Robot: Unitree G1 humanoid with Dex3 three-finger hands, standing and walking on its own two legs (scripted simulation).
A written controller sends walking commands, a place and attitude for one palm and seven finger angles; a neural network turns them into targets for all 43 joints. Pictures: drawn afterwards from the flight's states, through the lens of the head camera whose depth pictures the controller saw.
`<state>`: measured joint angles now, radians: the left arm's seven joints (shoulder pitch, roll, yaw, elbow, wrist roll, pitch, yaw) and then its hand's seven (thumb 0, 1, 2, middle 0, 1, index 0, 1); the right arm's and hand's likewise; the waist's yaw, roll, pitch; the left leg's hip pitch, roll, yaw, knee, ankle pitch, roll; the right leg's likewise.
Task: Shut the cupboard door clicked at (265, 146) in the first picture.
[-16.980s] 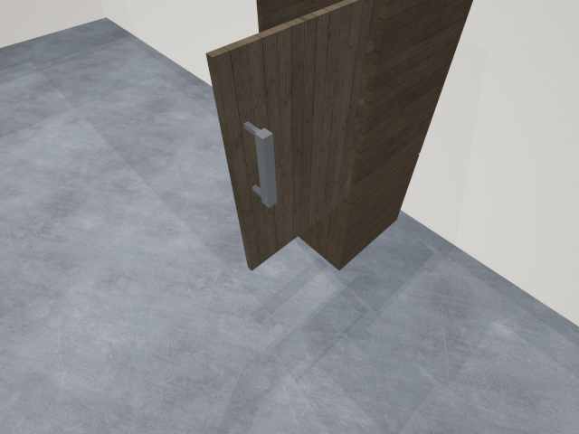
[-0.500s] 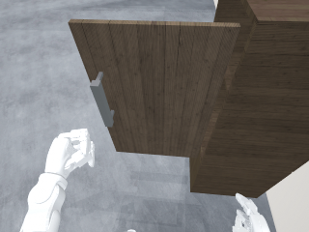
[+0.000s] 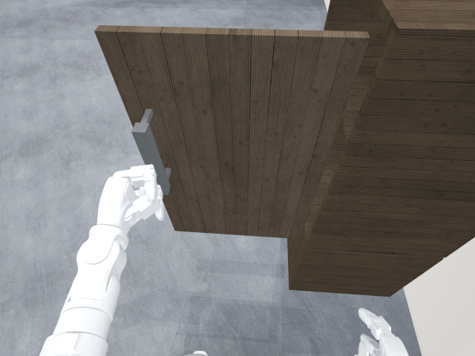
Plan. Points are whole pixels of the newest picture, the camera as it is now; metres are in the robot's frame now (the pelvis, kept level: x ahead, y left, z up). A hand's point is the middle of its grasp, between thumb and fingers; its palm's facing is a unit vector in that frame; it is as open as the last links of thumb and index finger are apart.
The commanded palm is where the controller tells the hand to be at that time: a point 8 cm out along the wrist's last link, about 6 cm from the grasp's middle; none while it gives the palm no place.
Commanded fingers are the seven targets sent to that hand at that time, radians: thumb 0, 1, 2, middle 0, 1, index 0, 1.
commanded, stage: bring the fist close to the handle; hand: left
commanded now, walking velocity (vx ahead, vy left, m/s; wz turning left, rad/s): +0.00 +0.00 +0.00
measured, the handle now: (156, 154) +0.46 +0.17 +0.07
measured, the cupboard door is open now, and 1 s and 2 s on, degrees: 90 85 69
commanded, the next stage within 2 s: push the door shut along its arc in 0.38 s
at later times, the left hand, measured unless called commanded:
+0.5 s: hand (159, 201) +0.35 +0.14 +0.07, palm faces -0.04 -1.00 -0.04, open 3.1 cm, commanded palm +0.33 +0.20 +0.07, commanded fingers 0.00 0.90 0.90 -1.30 -1.50 -1.30 -1.50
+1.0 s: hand (167, 170) +0.41 +0.14 +0.08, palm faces -0.15 -0.99 -0.05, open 3.2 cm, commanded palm +0.41 +0.18 +0.07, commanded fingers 0.00 0.90 0.90 -1.30 -1.50 -1.30 -1.50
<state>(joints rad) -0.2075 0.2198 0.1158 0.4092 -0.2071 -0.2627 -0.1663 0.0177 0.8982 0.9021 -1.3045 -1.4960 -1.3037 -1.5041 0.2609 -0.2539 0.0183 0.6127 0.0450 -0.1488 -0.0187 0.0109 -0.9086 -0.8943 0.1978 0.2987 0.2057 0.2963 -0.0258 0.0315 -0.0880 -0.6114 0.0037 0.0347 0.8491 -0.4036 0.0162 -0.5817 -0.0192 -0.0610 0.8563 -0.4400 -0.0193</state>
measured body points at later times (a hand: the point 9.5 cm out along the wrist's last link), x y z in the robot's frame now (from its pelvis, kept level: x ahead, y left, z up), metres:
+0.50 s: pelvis -0.01 +0.00 +0.00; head +0.04 -0.01 +0.45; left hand +0.35 +0.20 +0.08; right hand +0.12 -0.25 -0.10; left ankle +0.01 +0.11 -0.70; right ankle -0.01 -0.11 -0.70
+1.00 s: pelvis -0.01 +0.00 +0.00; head +0.05 -0.01 +0.44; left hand +0.41 +0.19 +0.08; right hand +0.07 -0.26 -0.12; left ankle +0.01 +0.11 -0.70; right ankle -0.01 -0.11 -0.70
